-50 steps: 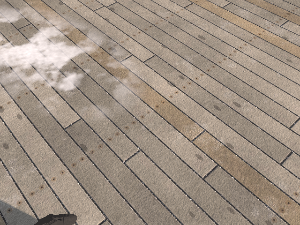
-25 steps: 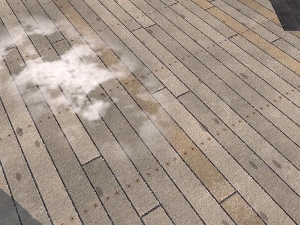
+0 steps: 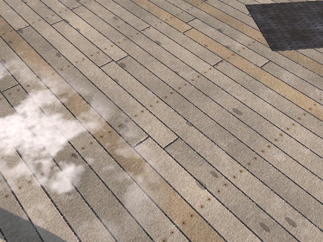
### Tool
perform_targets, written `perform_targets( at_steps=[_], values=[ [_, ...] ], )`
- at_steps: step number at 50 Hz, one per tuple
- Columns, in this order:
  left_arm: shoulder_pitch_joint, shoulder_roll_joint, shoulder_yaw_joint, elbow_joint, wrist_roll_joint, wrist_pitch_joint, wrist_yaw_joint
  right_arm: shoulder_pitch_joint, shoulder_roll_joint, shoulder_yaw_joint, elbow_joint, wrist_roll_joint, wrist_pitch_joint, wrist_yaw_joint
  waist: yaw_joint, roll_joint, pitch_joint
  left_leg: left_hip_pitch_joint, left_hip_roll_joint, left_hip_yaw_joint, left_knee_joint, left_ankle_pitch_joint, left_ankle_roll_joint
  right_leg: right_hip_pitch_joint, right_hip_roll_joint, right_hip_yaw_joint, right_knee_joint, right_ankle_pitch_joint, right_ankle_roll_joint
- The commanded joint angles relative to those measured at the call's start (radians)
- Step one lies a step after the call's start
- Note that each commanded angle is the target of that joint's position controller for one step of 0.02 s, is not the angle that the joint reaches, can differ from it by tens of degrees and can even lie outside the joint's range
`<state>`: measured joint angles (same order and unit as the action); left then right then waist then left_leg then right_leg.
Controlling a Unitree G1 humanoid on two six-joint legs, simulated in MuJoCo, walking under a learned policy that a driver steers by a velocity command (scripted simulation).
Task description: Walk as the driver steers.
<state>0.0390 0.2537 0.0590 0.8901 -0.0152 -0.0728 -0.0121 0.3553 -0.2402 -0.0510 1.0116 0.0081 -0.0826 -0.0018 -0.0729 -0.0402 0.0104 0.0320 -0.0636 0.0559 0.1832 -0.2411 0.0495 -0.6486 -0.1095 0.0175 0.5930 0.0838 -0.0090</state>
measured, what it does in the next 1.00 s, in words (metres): walks ahead: right foot, then left foot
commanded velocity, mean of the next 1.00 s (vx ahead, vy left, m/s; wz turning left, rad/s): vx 0.50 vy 0.00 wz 0.00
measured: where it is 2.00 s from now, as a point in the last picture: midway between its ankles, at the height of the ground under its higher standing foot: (152, 115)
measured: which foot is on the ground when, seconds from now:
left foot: down 0.00-0.12, up 0.14-0.66, down 0.68-1.00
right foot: up 0.00-0.10, down 0.12-0.70, up 0.72-1.00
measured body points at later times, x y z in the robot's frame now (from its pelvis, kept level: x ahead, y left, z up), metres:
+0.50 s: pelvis +0.29 -0.05 +0.00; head +0.31 -0.05 +0.45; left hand +0.28 +0.22 -0.14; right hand +0.46 -0.31 -0.11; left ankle +0.47 +0.13 -0.68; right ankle +0.23 -0.14 -0.74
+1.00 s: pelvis +0.57 +0.02 +0.01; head +0.59 +0.03 +0.45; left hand +0.73 +0.28 -0.11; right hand +0.57 -0.25 -0.13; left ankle +0.54 +0.10 -0.74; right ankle +0.73 -0.17 -0.67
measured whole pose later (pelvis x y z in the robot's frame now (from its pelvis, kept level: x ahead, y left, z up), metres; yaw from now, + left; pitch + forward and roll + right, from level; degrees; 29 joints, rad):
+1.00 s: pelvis +0.57 +0.02 +0.01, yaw +0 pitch +1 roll +1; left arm 0.10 0.27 0.08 0.91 -0.01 -0.07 0.01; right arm 0.33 -0.23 -0.05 1.01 0.00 -0.09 0.01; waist -0.06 -0.04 0.00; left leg -0.07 -0.06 0.06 0.22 -0.17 0.07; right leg -0.68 -0.14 0.04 0.80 -0.02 -0.01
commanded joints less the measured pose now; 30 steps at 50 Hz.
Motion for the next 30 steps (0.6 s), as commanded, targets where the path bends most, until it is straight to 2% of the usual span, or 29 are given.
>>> perform_targets(
  at_steps=[1, 3, 4, 5, 6, 7, 8, 9, 10, 11, 12, 13, 14, 16, 18, 20, 24, 27, 30],
  values=[
    [-0.145, 0.057, 0.001, -0.097, -0.005, -0.021, -0.02, 0.053, -0.168, -0.036, -0.009, 0.006, 0.007, -0.009, -0.005, 0.093, 0.089, 0.016, 0.31, -0.119, -0.025, 0.296, 0.14, -0.036, 0.018, -0.008, -0.065, -0.027, -0.02],
    [-0.129, 0.079, 0.006, -0.103, -0.007, -0.026, -0.03, 0.045, -0.181, -0.043, -0.006, 0.009, 0.017, -0.013, 0.022, 0.106, 0.073, 0.07, 0.335, -0.124, 0.029, 0.396, 0.125, 0.005, 0.033, -0.014, -0.089, -0.103, -0.045],
    [-0.086, 0.099, 0.015, -0.095, -0.007, -0.028, -0.031, 0.028, -0.19, -0.047, -0.01, 0.009, 0.022, -0.015, 0.05, 0.12, 0.043, 0.079, 0.333, -0.117, 0.079, 0.527, 0.114, 0.082, 0.057, -0.033, -0.095, -0.141, -0.059],
    [0.007, 0.126, 0.03, -0.07, -0.004, -0.029, -0.029, 0.005, -0.194, -0.048, -0.016, 0.01, 0.027, -0.015, 0.106, 0.131, -0.017, 0.069, 0.311, -0.094, 0.187, 0.696, 0.098, 0.223, 0.092, -0.065, -0.109, -0.15, -0.08],
    [0.179, 0.173, 0.056, -0.014, 0.0, -0.028, -0.022, -0.004, -0.17, -0.038, -0.024, 0.006, 0.032, -0.015, 0.18, 0.112, -0.122, -0.007, 0.255, -0.055, 0.385, 0.738, 0.069, 0.465, 0.102, -0.069, -0.105, -0.127, -0.111],
    [0.362, 0.248, 0.075, 0.023, 0.012, -0.024, -0.011, 0.018, -0.134, -0.02, -0.048, -0.015, 0.031, -0.016, 0.224, -0.015, -0.274, -0.235, 0.186, -0.012, 0.711, 0.421, 0.034, 0.783, -0.094, 0.162, -0.076, -0.122, -0.177],
    [0.397, 0.286, 0.079, 0.044, 0.008, -0.021, -0.019, 0.139, 0.002, 0.016, -0.045, -0.009, 0.007, -0.001, 0.147, -0.278, -0.388, -0.617, -0.007, -0.062, 1.022, -0.294, -0.021, 1.072, -0.288, 0.646, -0.218, -0.345, -0.334],
    [0.368, 0.188, 0.051, 0.033, -0.001, -0.024, -0.019, 0.056, -0.113, -0.008, -0.042, 0.016, -0.017, 0.003, 0.186, -0.162, -0.331, -0.73, 0.042, -0.185, 1.133, -0.342, -0.001, 1.035, -0.257, 0.672, -0.286, -0.458, -0.295],
    [0.28, 0.152, 0.039, 0.015, 0.0, -0.028, -0.014, -0.042, -0.159, -0.021, -0.075, 0.039, -0.034, 0.007, 0.173, -0.12, -0.192, -0.788, 0.092, -0.165, 1.138, -0.252, 0.017, 0.906, -0.228, 0.524, -0.304, -0.409, -0.252],
    [0.203, 0.134, 0.031, -0.002, 0.009, -0.032, -0.014, -0.09, -0.155, -0.021, -0.082, 0.037, -0.039, 0.0, 0.142, -0.029, -0.12, -0.751, 0.145, -0.137, 1.095, -0.156, 0.017, 0.761, -0.196, 0.415, -0.331, -0.298, -0.233],
    [0.165, 0.107, 0.024, -0.004, 0.015, -0.033, -0.014, -0.112, -0.144, -0.027, -0.077, 0.024, -0.036, -0.005, 0.118, 0.005, -0.066, -0.712, 0.18, -0.13, 1.045, -0.094, 0.009, 0.644, -0.169, 0.341, -0.363, -0.222, -0.222],
    [0.142, 0.088, 0.016, -0.005, 0.029, -0.037, -0.017, -0.089, -0.133, -0.031, -0.078, 0.017, -0.024, -0.005, 0.082, -0.022, -0.057, -0.648, 0.202, -0.138, 1.003, -0.058, 0.009, 0.571, -0.141, 0.285, -0.386, -0.165, -0.216],
    [0.142, 0.08, 0.014, 0.001, 0.028, -0.039, -0.02, -0.073, -0.11, -0.03, -0.072, 0.015, -0.011, -0.006, 0.067, -0.032, -0.051, -0.616, 0.208, -0.135, 0.971, -0.048, 0.005, 0.535, -0.127, 0.25, -0.411, -0.142, -0.218],
    [0.167, 0.105, 0.019, 0.016, 0.02, -0.042, -0.014, -0.088, -0.087, -0.028, -0.079, 0.011, 0.007, -0.009, 0.056, -0.025, -0.022, -0.628, 0.221, -0.12, 0.897, -0.021, -0.012, 0.49, -0.122, 0.195, -0.451, -0.105, -0.23],
    [0.2, 0.135, 0.025, 0.029, 0.02, -0.04, -0.001, -0.162, -0.091, -0.03, -0.106, 0.001, 0.013, -0.011, 0.068, -0.006, 0.01, -0.695, 0.226, -0.115, 0.792, 0.071, -0.034, 0.495, -0.122, 0.162, -0.479, -0.077, -0.235],
    [0.228, 0.139, 0.025, 0.04, 0.017, -0.034, 0.009, -0.224, -0.086, -0.03, -0.126, -0.004, 0.01, -0.007, 0.082, -0.006, 0.023, -0.72, 0.22, -0.106, 0.674, 0.189, -0.047, 0.512, -0.102, 0.115, -0.487, -0.055, -0.218],
    [0.291, 0.144, 0.024, 0.066, 0.007, -0.028, 0.017, -0.361, -0.063, -0.016, -0.161, 0.003, 0.002, 0.007, 0.126, -0.012, 0.051, -0.659, 0.173, -0.057, 0.454, 0.351, -0.047, 0.52, -0.065, 0.035, -0.495, -0.067, -0.185],
    [0.347, 0.149, 0.028, 0.097, 0.001, -0.016, 0.018, -0.438, -0.067, -0.01, -0.189, 0.01, -0.003, 0.022, 0.149, -0.012, 0.076, -0.681, 0.157, -0.057, 0.378, 0.333, -0.036, 0.618, -0.103, 0.036, -0.464, -0.061, -0.185],
    [0.356, 0.164, 0.037, 0.113, -0.003, 0.001, 0.025, -0.456, -0.09, -0.012, -0.213, 0.014, -0.012, 0.039, 0.129, -0.024, 0.074, -0.678, 0.146, -0.063, 0.332, 0.236, -0.001, 0.724, -0.155, 0.049, -0.396, 0.028, -0.168]
  ],
)
Velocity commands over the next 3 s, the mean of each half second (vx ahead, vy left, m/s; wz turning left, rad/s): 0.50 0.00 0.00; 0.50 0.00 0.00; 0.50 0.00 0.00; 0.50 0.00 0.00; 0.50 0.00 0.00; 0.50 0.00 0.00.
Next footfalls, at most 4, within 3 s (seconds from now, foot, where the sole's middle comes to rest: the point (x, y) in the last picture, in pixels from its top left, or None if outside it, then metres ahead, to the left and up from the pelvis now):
0.12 right None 0.27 -0.14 -0.78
0.68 left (132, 223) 0.58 0.10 -0.78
1.22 right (179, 157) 0.89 -0.13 -0.78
1.76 left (129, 112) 1.20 0.11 -0.78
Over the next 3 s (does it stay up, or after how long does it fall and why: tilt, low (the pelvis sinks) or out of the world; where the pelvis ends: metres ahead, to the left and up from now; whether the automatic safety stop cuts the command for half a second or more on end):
stays up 1.73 0.03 -0.01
